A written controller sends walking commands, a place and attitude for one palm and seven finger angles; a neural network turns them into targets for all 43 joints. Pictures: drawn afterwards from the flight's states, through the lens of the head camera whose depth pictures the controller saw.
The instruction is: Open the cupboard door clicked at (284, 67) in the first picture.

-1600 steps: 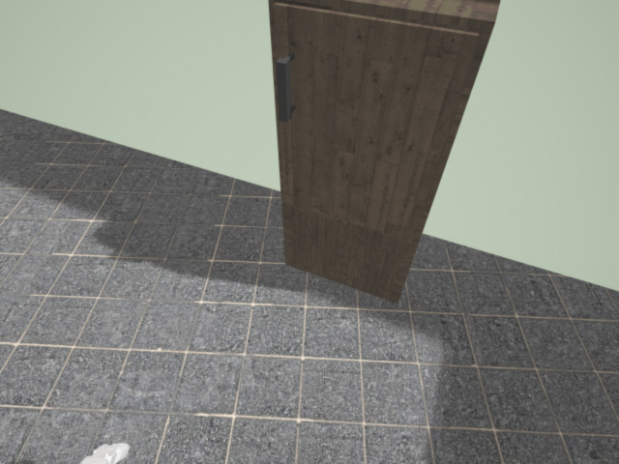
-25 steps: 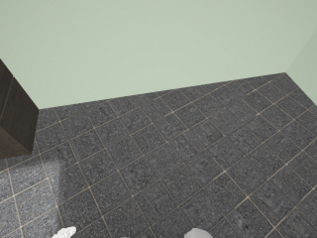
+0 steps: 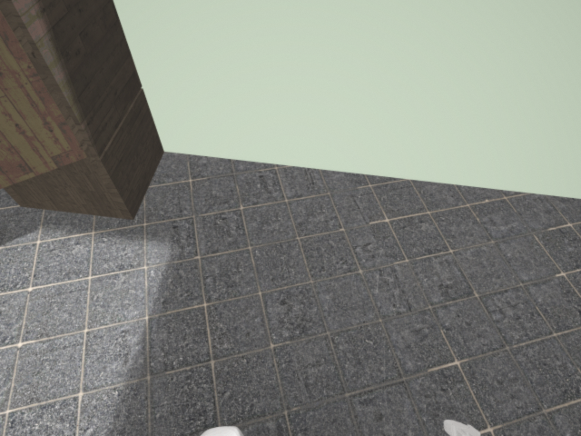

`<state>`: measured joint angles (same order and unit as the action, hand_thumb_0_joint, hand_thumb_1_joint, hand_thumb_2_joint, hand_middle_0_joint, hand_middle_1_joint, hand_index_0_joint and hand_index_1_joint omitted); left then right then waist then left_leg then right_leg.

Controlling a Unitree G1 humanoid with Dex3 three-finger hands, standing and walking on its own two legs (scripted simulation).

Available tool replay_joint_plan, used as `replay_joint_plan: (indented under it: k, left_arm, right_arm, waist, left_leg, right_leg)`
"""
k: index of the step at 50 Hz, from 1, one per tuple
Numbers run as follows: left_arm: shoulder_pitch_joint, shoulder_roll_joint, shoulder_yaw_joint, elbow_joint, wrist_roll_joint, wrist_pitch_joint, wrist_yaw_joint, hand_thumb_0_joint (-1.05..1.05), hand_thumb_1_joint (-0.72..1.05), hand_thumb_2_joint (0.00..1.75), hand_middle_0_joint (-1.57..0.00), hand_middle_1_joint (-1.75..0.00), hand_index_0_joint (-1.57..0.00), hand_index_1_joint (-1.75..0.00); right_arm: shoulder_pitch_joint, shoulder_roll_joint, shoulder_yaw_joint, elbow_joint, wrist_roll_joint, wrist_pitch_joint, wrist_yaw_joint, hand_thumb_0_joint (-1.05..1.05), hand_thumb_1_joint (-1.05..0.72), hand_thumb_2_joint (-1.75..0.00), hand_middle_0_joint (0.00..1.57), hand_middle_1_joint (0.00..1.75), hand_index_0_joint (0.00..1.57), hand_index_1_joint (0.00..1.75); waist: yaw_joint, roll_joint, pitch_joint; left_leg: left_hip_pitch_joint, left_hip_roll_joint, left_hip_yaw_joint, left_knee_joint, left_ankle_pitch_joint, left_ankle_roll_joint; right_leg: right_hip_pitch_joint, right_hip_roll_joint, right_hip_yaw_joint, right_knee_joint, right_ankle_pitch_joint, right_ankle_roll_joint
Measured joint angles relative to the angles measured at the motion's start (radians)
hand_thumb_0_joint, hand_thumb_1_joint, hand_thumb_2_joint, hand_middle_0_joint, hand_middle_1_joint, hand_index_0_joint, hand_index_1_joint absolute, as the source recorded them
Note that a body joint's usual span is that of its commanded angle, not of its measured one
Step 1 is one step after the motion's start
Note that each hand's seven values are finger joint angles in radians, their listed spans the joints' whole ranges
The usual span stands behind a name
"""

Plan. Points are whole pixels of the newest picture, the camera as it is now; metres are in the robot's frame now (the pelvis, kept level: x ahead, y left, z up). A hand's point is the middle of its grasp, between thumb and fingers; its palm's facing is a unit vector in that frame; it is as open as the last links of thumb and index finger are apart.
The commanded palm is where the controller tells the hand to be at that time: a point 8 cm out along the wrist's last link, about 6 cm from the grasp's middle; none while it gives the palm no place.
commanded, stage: turn to face it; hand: left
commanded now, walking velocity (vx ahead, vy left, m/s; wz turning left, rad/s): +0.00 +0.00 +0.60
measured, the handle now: out of the picture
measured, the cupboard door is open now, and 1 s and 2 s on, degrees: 41 41 41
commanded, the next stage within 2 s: take the last steps up to it in 0.94 s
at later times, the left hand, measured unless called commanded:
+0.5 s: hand out of the picture +0.07 +0.18 -0.13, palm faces +0.26 -0.92 -0.29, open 7.4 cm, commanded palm none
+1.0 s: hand out of the picture -0.03 +0.19 -0.15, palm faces +0.53 -0.81 -0.26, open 7.4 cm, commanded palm none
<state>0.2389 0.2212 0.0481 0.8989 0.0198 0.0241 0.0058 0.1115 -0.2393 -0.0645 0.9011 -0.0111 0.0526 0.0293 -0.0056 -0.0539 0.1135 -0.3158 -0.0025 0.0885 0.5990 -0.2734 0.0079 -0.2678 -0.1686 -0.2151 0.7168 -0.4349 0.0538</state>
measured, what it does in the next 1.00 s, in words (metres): steps on the spot, turning left: right foot, then left foot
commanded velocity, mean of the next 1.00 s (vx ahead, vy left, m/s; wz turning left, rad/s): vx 0.00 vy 0.00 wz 0.46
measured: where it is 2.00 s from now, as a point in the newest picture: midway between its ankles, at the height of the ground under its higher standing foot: (220, 426)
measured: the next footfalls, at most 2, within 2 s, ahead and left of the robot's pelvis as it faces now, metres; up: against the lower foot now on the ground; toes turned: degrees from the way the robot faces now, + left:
right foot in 0.38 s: +0.07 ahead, -0.15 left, +0.00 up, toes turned +11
left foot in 0.76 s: +0.01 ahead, +0.10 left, +0.00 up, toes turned +31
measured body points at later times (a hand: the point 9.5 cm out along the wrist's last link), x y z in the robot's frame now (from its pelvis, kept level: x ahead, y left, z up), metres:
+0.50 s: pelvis +0.02 -0.04 +0.01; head +0.07 -0.06 +0.46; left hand +0.05 +0.22 -0.11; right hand +0.15 -0.29 -0.15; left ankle -0.03 +0.08 -0.65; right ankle +0.03 -0.16 -0.72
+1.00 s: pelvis +0.03 -0.02 +0.02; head +0.06 +0.01 +0.46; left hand -0.06 +0.24 -0.13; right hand +0.24 -0.18 -0.12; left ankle -0.02 +0.07 -0.72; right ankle +0.09 -0.16 -0.67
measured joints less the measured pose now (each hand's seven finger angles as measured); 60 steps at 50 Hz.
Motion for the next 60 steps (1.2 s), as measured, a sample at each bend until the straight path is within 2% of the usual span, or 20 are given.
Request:
replay_joint_plan:
  k: [3,7,12,16,18,19,22,25,27,30,34,37,38,41,45,50,55,56,58,60]
  left_arm:
    - [-0.024,0.031,0.012,0.02,0.001,0.039,0.006,0.01,0.91,0.9,-0.21,-0.3,-0.2,-0.3]
    - [-0.058,0.045,0.022,0.021,0.004,0.046,0.002,0.01,0.91,0.9,-0.2,-0.3,-0.2,-0.3]
    - [-0.087,0.044,0.021,-0.008,0.002,0.035,0.0,0.01,0.91,0.9,-0.2,-0.3,-0.2,-0.3]
    - [-0.108,0.036,0.015,-0.026,-0.001,0.028,0.0,0.01,0.91,0.9,-0.2,-0.3,-0.2,-0.3]
    - [-0.111,0.029,0.009,-0.037,-0.004,0.017,0.001,0.01,0.91,0.9,-0.2,-0.3,-0.2,-0.3]
    - [-0.105,0.03,0.006,-0.047,-0.002,0.008,0.001,0.01,0.91,0.9,-0.2,-0.3,-0.2,-0.3]
    - [-0.102,-0.002,-0.006,-0.045,0.006,-0.006,0.01,0.01,0.91,0.9,-0.2,-0.3,-0.2,-0.3]
    - [-0.077,-0.028,-0.017,-0.042,0.003,-0.004,0.013,0.01,0.91,0.9,-0.21,-0.3,-0.2,-0.3]
    - [-0.061,-0.037,-0.02,-0.035,0.002,-0.006,0.014,0.01,0.9,0.9,-0.21,-0.3,-0.2,-0.3]
    - [-0.042,-0.044,-0.023,-0.025,0.004,-0.012,0.013,0.01,0.9,0.9,-0.21,-0.3,-0.2,-0.3]
    - [-0.017,-0.035,-0.017,-0.01,0.01,-0.019,0.01,0.01,0.91,0.9,-0.21,-0.3,-0.21,-0.3]
    - [0.011,-0.014,-0.006,0.008,0.005,-0.015,0.005,0.01,0.91,0.9,-0.21,-0.3,-0.21,-0.3]
    - [0.019,-0.005,-0.002,0.014,0.001,-0.009,0.003,0.01,0.91,0.9,-0.21,-0.3,-0.21,-0.3]
    - [0.004,0.027,0.008,0.044,-0.002,0.031,0.011,0.01,0.91,0.9,-0.21,-0.3,-0.2,-0.3]
    - [-0.025,0.039,0.017,0.059,0.001,0.047,0.008,0.01,0.91,0.9,-0.2,-0.3,-0.2,-0.3]
    - [-0.049,0.029,0.012,0.042,-0.001,0.034,0.001,0.01,0.91,0.9,-0.2,-0.3,-0.2,-0.3]
    - [-0.049,0.007,0.0,0.035,-0.002,0.009,-0.003,0.01,0.91,0.9,-0.2,-0.3,-0.2,-0.3]
    - [-0.04,0.005,-0.001,0.033,0.002,-0.004,-0.004,0.01,0.91,0.9,-0.2,-0.3,-0.2,-0.3]
    - [-0.035,-0.022,-0.007,0.04,0.008,-0.018,-0.005,0.01,0.91,0.9,-0.2,-0.3,-0.2,-0.3]
    - [-0.013,-0.048,-0.013,0.042,0.008,-0.031,-0.005,0.01,0.91,0.9,-0.2,-0.3,-0.2,-0.3]
  right_arm:
    - [-0.005,0.013,0.009,-0.015,-0.005,-0.017,-0.011,0.01,-0.91,-0.9,0.2,0.29,0.2,0.3]
    - [0.016,0.017,0.016,-0.012,-0.007,-0.02,-0.03,0.01,-0.91,-0.89,0.2,0.3,0.2,0.3]
    - [0.044,0.018,0.017,0.006,-0.01,-0.015,-0.029,0.01,-0.91,-0.89,0.2,0.3,0.2,0.3]
    - [0.063,0.015,0.01,0.017,-0.012,-0.004,-0.025,0.01,-0.9,-0.89,0.21,0.3,0.2,0.3]
    - [0.072,0.01,0.003,0.02,-0.008,0.003,-0.025,0.01,-0.9,-0.89,0.21,0.3,0.2,0.3]
    - [0.081,0.009,0.0,0.019,-0.004,0.008,-0.024,0.01,-0.9,-0.89,0.21,0.3,0.2,0.3]
    - [0.071,-0.014,-0.018,0.032,0.0,0.024,-0.02,0.01,-0.91,-0.89,0.21,0.3,0.2,0.3]
    - [0.068,-0.028,-0.027,0.042,-0.005,0.035,-0.01,0.01,-0.91,-0.89,0.2,0.3,0.2,0.3]
    - [0.063,-0.026,-0.027,0.044,-0.003,0.039,-0.006,0.01,-0.91,-0.89,0.2,0.3,0.2,0.3]
    - [0.052,-0.019,-0.02,0.043,0.0,0.039,-0.003,0.01,-0.91,-0.9,0.2,0.29,0.2,0.3]
    - [0.02,-0.01,-0.008,0.039,0.004,0.03,-0.003,0.01,-0.91,-0.9,0.2,0.29,0.2,0.3]
    - [0.0,-0.007,0.003,0.024,0.003,0.01,-0.003,0.01,-0.91,-0.9,0.2,0.29,0.2,0.3]
    - [-0.005,-0.007,0.004,0.016,0.0,-0.002,-0.004,0.01,-0.91,-0.9,0.2,0.29,0.2,0.3]
    - [-0.019,0.014,0.015,0.005,-0.005,-0.02,-0.018,0.01,-0.91,-0.9,0.2,0.29,0.2,0.3]
    - [-0.004,0.032,0.029,0.004,-0.01,-0.026,-0.038,0.01,-0.91,-0.89,0.2,0.3,0.2,0.3]
    - [0.018,0.043,0.038,0.026,-0.012,-0.022,-0.04,0.01,-0.91,-0.89,0.2,0.3,0.2,0.3]
    - [0.045,0.046,0.034,0.05,-0.007,-0.011,-0.035,0.01,-0.9,-0.89,0.21,0.3,0.2,0.3]
    - [0.055,0.045,0.031,0.053,-0.001,-0.009,-0.033,0.01,-0.9,-0.89,0.21,0.3,0.2,0.3]
    - [0.064,0.026,0.02,0.068,0.0,0.003,-0.027,0.01,-0.9,-0.89,0.21,0.3,0.2,0.3]
    - [0.073,0.007,0.008,0.083,-0.006,0.013,-0.017,0.01,-0.91,-0.89,0.2,0.3,0.2,0.3]
  waist:
    - [0.008,-0.012,0.005]
    - [0.009,0.011,-0.007]
    - [0.002,0.045,-0.023]
    - [-0.014,0.068,-0.03]
    - [-0.02,0.08,-0.035]
    - [-0.019,0.074,-0.045]
    - [-0.026,0.102,-0.026]
    - [-0.032,0.101,-0.022]
    - [-0.035,0.085,-0.019]
    - [-0.03,0.055,-0.011]
    - [-0.004,0.027,0.004]
    - [0.008,0.015,0.0]
    - [0.008,0.015,-0.006]
    - [0.021,-0.006,0.003]
    - [0.023,0.016,-0.011]
    - [0.023,0.048,-0.025]
    - [0.012,0.066,-0.047]
    - [0.013,0.06,-0.058]
    - [0.012,0.088,-0.056]
    - [0.01,0.104,-0.056]
  left_leg:
    - [-0.017,-0.013,-0.023,0.034,-0.03,0.038]
    - [0.003,-0.021,-0.07,-0.039,0.009,0.03]
    - [0.02,-0.027,-0.128,-0.098,0.048,0.023]
    - [0.008,-0.032,-0.176,-0.087,0.048,0.002]
    - [-0.01,-0.039,-0.202,-0.057,0.037,-0.013]
    - [-0.029,-0.052,-0.209,-0.029,0.023,-0.02]
    - [-0.122,-0.056,-0.184,0.246,-0.179,-0.035]
    - [-0.192,-0.033,-0.121,0.496,-0.177,-0.054]
    - [-0.198,-0.012,-0.089,0.531,-0.161,-0.068]
    - [-0.16,0.014,-0.053,0.422,-0.167,-0.08]
    - [-0.078,0.021,-0.02,0.207,-0.175,-0.071]
    - [0.01,0.013,0.002,0.004,-0.045,-0.049]
    - [0.016,0.011,-0.004,-0.02,0.024,-0.02]
    - [0.004,-0.003,-0.015,0.03,-0.035,0.027]
    - [0.03,-0.001,-0.056,-0.033,-0.016,0.02]
    - [0.058,0.003,-0.095,-0.099,0.022,0.013]
    - [0.045,-0.003,-0.118,-0.063,0.001,-0.012]
    - [0.025,-0.011,-0.114,-0.022,-0.031,-0.013]
    - [-0.037,-0.014,-0.128,0.165,-0.176,-0.017]
    - [-0.108,-0.016,-0.124,0.362,-0.173,-0.021]
  right_leg:
    - [-0.114,0.039,0.107,0.269,-0.116,0.02]
    - [-0.201,0.075,0.175,0.391,-0.028,0.029]
    - [-0.19,0.095,0.211,0.261,-0.003,0.032]
    - [-0.121,0.122,0.214,0.084,0.003,0.025]
    - [-0.059,0.138,0.206,-0.052,0.063,0.019]
    - [-0.021,0.134,0.208,-0.145,0.1,0.007]
    - [-0.01,0.127,0.167,-0.13,0.122,-0.044]
    - [0.031,0.103,0.126,-0.169,0.118,-0.056]
    - [0.055,0.087,0.102,-0.2,0.127,-0.056]
    - [0.076,0.062,0.068,-0.223,0.13,-0.051]
    - [0.079,0.034,0.025,-0.193,0.103,-0.037]
    - [0.057,0.013,-0.002,-0.112,0.053,-0.017]
    - [0.028,0.006,0.001,-0.048,0.03,-0.006]
    - [-0.08,0.03,0.112,0.213,-0.118,0.01]
    - [-0.162,0.07,0.169,0.347,-0.072,0.015]
    - [-0.148,0.093,0.182,0.22,-0.032,0.016]
    - [-0.022,0.122,0.164,-0.08,0.076,0.009]
    - [0.006,0.118,0.169,-0.15,0.09,-0.01]
    - [0.011,0.122,0.149,-0.131,0.094,-0.045]
    - [0.044,0.115,0.127,-0.16,0.104,-0.054]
